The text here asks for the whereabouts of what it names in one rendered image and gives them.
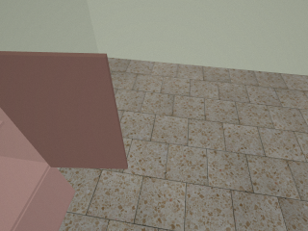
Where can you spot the cupboard door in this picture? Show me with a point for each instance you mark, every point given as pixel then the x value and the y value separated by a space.
pixel 64 104

